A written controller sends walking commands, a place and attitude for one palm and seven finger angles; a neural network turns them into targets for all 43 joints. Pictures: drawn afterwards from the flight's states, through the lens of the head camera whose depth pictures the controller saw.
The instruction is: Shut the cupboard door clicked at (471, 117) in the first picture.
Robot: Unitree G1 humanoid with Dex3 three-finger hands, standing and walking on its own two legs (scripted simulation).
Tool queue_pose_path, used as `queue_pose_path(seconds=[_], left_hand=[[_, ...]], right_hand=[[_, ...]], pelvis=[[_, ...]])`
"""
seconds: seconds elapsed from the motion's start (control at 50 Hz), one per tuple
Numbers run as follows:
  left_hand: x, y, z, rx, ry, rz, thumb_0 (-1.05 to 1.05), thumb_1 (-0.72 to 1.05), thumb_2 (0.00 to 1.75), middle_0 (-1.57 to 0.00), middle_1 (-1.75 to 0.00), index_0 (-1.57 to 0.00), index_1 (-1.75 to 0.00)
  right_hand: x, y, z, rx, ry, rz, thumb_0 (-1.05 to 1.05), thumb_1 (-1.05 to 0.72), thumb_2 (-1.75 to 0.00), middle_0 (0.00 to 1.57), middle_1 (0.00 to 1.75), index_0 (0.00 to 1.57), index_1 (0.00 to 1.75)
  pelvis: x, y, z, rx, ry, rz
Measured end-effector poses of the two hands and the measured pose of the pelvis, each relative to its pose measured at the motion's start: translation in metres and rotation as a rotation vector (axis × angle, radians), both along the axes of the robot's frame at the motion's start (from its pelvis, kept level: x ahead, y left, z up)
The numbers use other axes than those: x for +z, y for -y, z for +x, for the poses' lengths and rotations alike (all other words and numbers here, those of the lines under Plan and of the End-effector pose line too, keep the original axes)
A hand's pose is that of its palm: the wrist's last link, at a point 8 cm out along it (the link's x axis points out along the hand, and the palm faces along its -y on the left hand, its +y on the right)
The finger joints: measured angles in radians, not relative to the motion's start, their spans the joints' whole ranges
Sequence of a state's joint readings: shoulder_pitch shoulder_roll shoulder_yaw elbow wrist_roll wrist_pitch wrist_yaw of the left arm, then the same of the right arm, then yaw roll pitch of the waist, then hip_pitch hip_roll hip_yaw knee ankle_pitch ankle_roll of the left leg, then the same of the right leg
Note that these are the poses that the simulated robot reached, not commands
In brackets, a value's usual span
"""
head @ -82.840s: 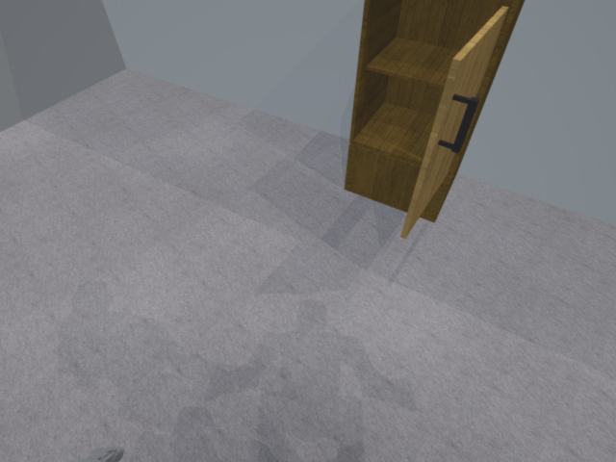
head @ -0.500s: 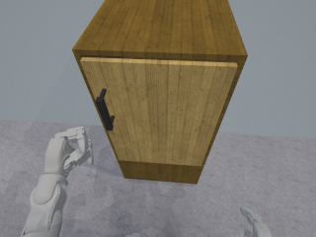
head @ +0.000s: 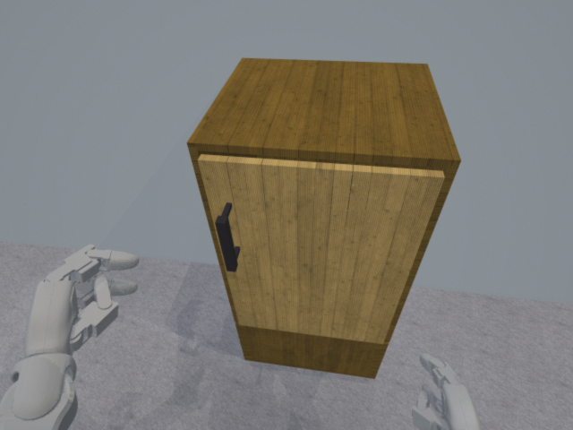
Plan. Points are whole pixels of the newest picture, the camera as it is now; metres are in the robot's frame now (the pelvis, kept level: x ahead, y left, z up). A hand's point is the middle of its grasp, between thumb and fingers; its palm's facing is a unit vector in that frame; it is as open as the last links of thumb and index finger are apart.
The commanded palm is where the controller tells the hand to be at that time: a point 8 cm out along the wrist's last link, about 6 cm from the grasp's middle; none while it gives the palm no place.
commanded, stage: draw the hand back to the body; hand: left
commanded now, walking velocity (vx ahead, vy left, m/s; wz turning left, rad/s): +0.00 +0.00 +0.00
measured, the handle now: (230, 238) +0.48 +0.18 -0.04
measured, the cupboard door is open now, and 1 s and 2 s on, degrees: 0 0 0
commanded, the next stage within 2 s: step back with the hand held close in 0.62 s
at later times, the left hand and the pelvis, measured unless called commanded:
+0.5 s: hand (66, 309) +0.19 +0.26 +0.16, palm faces +0.46 -0.80 -0.39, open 7.3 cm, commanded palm +0.14 +0.29 +0.18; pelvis +0.00 +0.00 +0.01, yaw +0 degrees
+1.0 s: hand (69, 313) +0.19 +0.25 +0.16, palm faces +0.41 -0.79 -0.46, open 7.4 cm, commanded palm +0.13 +0.29 +0.18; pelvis -0.01 -0.01 +0.00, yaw +0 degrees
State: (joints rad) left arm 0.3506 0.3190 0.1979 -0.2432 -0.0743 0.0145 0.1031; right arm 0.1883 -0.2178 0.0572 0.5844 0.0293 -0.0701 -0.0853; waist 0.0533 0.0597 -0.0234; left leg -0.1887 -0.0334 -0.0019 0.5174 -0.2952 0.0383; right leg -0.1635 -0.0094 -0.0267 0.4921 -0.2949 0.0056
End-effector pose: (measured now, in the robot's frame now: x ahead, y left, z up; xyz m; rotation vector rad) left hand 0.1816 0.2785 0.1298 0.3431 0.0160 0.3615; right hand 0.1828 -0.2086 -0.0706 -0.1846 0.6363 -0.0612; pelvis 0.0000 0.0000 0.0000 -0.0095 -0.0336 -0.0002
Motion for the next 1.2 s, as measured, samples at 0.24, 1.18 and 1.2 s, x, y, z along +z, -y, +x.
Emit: queue_pose_path(seconds=[0.24, 1.18, 1.2], left_hand=[[0.048, -0.023, -0.027, 0.075, 0.102, 0.127, 0.02, 0.9, 0.9, -0.45, -0.56, -0.44, -0.56], [0.055, -0.02, -0.05, 0.009, 0.13, 0.229, 0.02, 0.89, 0.9, -0.22, -0.31, -0.21, -0.31], [0.056, -0.021, -0.052, 0.006, 0.138, 0.231, 0.02, 0.89, 0.9, -0.22, -0.31, -0.21, -0.31]], right_hand=[[-0.001, -0.005, 0.002, 0.023, 0.0, 0.014, 0.01, -0.9, -0.9, 0.2, 0.3, 0.2, 0.3], [-0.004, 0.036, -0.046, -0.142, -0.106, -0.059, 0.01, -0.91, -0.9, 0.2, 0.3, 0.2, 0.3], [-0.003, 0.035, -0.049, -0.142, -0.103, -0.06, 0.01, -0.91, -0.9, 0.2, 0.3, 0.2, 0.3]], pelvis=[[0.004, -0.003, 0.004, -0.002, 0.024, 0.002], [0.001, -0.001, -0.027, -0.007, -0.044, 0.002], [0.001, -0.001, -0.03, -0.007, -0.046, 0.001]])
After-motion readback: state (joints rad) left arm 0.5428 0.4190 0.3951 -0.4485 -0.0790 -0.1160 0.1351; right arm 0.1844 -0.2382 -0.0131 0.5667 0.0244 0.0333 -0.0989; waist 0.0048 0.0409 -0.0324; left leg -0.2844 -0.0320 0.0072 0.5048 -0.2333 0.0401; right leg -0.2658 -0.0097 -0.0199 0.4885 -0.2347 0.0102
